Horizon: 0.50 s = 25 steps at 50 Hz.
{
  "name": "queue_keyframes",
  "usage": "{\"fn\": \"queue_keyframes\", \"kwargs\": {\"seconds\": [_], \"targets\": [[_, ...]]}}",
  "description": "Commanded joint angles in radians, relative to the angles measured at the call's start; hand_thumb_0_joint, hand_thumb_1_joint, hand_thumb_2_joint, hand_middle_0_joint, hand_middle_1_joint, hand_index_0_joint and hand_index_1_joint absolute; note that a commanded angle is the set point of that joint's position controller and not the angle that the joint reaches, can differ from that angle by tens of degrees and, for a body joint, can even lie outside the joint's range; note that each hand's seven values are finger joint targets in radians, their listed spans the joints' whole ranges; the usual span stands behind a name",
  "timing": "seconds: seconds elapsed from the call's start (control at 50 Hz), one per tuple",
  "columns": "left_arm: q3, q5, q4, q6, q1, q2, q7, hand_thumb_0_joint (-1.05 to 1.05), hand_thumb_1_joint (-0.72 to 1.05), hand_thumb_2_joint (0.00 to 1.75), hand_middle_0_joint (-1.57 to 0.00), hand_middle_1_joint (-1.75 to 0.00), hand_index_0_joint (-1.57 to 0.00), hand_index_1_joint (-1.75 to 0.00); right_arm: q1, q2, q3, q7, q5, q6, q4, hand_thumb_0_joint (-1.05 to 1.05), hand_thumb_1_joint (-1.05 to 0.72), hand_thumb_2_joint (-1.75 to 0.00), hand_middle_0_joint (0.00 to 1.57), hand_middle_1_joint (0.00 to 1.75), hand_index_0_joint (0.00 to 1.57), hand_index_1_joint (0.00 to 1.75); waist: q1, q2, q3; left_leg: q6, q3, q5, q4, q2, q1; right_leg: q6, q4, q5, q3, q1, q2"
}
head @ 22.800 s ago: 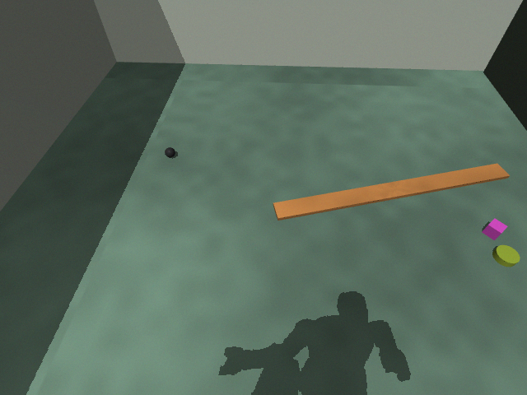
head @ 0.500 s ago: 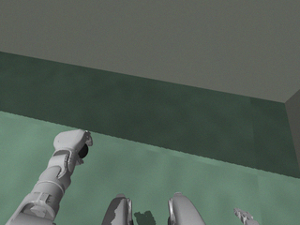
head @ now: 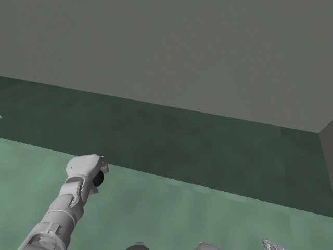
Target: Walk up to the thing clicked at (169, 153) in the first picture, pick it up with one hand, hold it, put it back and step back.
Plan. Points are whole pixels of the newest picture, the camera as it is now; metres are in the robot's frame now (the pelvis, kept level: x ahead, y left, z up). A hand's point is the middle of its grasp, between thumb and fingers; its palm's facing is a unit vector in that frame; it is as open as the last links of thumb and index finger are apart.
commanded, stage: hold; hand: left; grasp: from above
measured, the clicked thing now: (93, 177) +0.34 +0.23 -0.10
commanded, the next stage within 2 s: crouch in 1.92 s
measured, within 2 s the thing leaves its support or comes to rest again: neither
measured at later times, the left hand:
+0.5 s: hand (86, 173) +0.32 +0.22 -0.03, palm faces -0.43 -0.06 -0.90, open 7.7 cm
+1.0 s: hand (86, 179) +0.30 +0.21 -0.01, palm faces -0.43 -0.06 -0.90, open 7.8 cm
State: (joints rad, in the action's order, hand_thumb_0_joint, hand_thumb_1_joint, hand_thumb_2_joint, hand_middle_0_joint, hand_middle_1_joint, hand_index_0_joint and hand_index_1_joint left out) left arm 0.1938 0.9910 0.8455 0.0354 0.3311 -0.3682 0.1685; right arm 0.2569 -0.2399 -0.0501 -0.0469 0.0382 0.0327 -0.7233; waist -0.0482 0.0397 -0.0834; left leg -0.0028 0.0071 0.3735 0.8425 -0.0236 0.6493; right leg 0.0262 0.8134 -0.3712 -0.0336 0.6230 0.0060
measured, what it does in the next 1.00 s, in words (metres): stands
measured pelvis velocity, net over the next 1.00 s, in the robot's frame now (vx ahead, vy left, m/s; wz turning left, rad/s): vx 0.00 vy -0.01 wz -0.01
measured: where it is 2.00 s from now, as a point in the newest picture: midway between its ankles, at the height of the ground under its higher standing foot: outside the picture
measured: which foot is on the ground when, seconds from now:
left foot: down 0.00-1.00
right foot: down 0.00-1.00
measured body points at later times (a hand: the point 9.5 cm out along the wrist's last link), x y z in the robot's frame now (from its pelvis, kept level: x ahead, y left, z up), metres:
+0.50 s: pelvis +0.01 +0.00 +0.02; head +0.04 -0.02 +0.47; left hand +0.34 +0.22 +0.02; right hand +0.13 -0.27 -0.10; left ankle +0.02 +0.12 -0.70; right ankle +0.02 -0.14 -0.70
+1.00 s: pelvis +0.00 -0.01 +0.03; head +0.01 -0.03 +0.48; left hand +0.31 +0.21 +0.04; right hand +0.14 -0.27 -0.09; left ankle +0.02 +0.12 -0.70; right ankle +0.02 -0.14 -0.70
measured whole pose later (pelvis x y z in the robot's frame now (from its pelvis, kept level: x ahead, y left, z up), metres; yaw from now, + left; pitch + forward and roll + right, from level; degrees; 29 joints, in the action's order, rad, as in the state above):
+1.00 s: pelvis +0.00 -0.01 +0.03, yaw -1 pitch +2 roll +0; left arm 0.22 0.99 0.65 0.02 0.24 -0.39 0.01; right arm 0.20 -0.26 -0.03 -0.05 0.06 0.06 -0.67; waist 0.00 0.06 -0.02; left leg 0.01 0.03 0.26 0.57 -0.02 0.35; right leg 0.02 0.58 -0.27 -0.05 0.35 0.00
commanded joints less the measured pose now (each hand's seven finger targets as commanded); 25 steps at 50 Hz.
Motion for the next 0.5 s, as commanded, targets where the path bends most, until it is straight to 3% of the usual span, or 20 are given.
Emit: {"fn": "queue_keyframes", "kwargs": {"seconds": [0.0, 0.06, 0.1, 0.12, 0.16, 0.18, 0.24, 0.32, 0.42, 0.48], "targets": [[-0.073, 0.013, -0.181, -0.005, 0.303, -0.203, 0.033, 0.0, 0.59, 0.57, -0.96, -0.59, -0.98, -0.57, 0.0, -0.148, -0.048, -0.009, 0.001, -0.033, 0.101, 0.0, -0.9, -0.9, 0.2, 0.3, 0.2, 0.3, 0.001, 0.0, -0.288, 0.001, -0.008, -0.221, -0.156, 0.032, -0.251, -0.036, -0.149, 0.199, 0.028, -0.14, 0.034], [-0.056, 0.016, -0.194, -0.006, 0.309, -0.19, 0.017, 0.0, 0.58, 0.52, -0.93, -0.59, -0.97, -0.55, -0.002, -0.147, -0.049, -0.008, 0.006, -0.029, 0.101, 0.0, -0.91, -0.9, 0.2, 0.3, 0.2, 0.3, -0.006, -0.005, -0.283, 0.001, -0.006, -0.263, -0.171, 0.031, -0.272, -0.036, -0.159, 0.237, 0.024, -0.154, 0.037], [-0.074, 0.015, -0.185, -0.008, 0.282, -0.218, 0.005, 0.0, 0.6, 0.52, -0.94, -0.59, -0.98, -0.55, -0.007, -0.154, -0.052, -0.009, 0.008, -0.027, 0.105, 0.0, -0.91, -0.9, 0.2, 0.3, 0.2, 0.3, 0.006, -0.012, -0.275, -0.002, 0.002, -0.275, -0.181, 0.034, -0.287, -0.035, -0.176, 0.25, 0.023, -0.174, 0.034], [-0.06, 0.013, -0.213, -0.012, 0.309, -0.205, -0.003, 0.0, 0.6, 0.53, -0.94, -0.59, -0.98, -0.56, -0.009, -0.15, -0.05, -0.008, 0.008, -0.027, 0.104, 0.0, -0.91, -0.9, 0.2, 0.3, 0.2, 0.3, 0.003, -0.005, -0.282, -0.001, 0.001, -0.288, -0.182, 0.033, -0.292, -0.034, -0.178, 0.261, 0.022, -0.186, 0.035], [-0.071, 0.009, -0.201, -0.012, 0.275, -0.212, -0.013, 0.0, 0.6, 0.55, -0.94, -0.63, -0.98, -0.59, -0.011, -0.153, -0.05, -0.008, 0.01, -0.024, 0.11, 0.0, -0.91, -0.9, 0.2, 0.3, 0.2, 0.3, 0.008, -0.019, -0.278, -0.002, 0.003, -0.304, -0.193, 0.034, -0.31, -0.034, -0.188, 0.276, 0.022, -0.201, 0.035], [-0.052, 0.008, -0.222, -0.012, 0.291, -0.19, -0.018, 0.0, 0.6, 0.55, -0.94, -0.61, -0.98, -0.57, -0.013, -0.151, -0.048, -0.007, 0.009, -0.023, 0.111, 0.0, -0.9, -0.9, 0.2, 0.3, 0.2, 0.3, 0.003, -0.011, -0.274, -0.004, 0.008, -0.319, -0.194, 0.034, -0.318, -0.033, -0.193, 0.29, 0.02, -0.201, 0.035], [-0.071, 0.007, -0.228, -0.01, 0.276, -0.214, -0.027, 0.0, 0.6, 0.56, -0.94, -0.62, -0.98, -0.58, -0.022, -0.155, -0.05, -0.006, 0.013, -0.018, 0.122, 0.0, -0.9, -0.9, 0.2, 0.3, 0.2, 0.3, 0.015, -0.018, -0.256, -0.003, 0.009, -0.305, -0.215, 0.037, -0.322, -0.033, -0.212, 0.279, 0.019, -0.228, 0.034], [-0.059, 0.007, -0.244, -0.008, 0.266, -0.204, -0.049, 0.0, 0.59, 0.54, -0.93, -0.63, -0.97, -0.58, -0.039, -0.151, -0.044, -0.005, 0.016, -0.016, 0.138, 0.0, -0.91, -0.9, 0.2, 0.3, 0.2, 0.3, 0.013, -0.021, -0.237, -0.004, 0.01, -0.296, -0.232, 0.036, -0.327, -0.033, -0.225, 0.271, 0.015, -0.236, 0.036], [-0.076, 0.01, -0.3, -0.012, 0.263, -0.232, -0.074, 0.0, 0.57, 0.57, -0.92, -0.64, -0.95, -0.6, -0.051, -0.156, -0.048, -0.005, 0.018, -0.009, 0.149, 0.0, -0.91, -0.9, 0.2, 0.3, 0.2, 0.3, 0.036, -0.011, -0.267, -0.005, 0.015, -0.368, -0.241, 0.035, -0.372, -0.033, -0.232, 0.329, 0.018, -0.283, 0.036], [-0.062, 0.007, -0.313, -0.011, 0.28, -0.215, -0.08, 0.0, 0.6, 0.57, -0.92, -0.68, -0.96, -0.63, -0.06, -0.149, -0.041, -0.005, 0.019, -0.006, 0.152, 0.0, -0.9, -0.9, 0.2, 0.3, 0.2, 0.3, 0.027, -0.007, -0.236, -0.004, 0.015, -0.343, -0.259, 0.035, -0.372, -0.032, -0.248, 0.311, 0.015, -0.277, 0.035]]}}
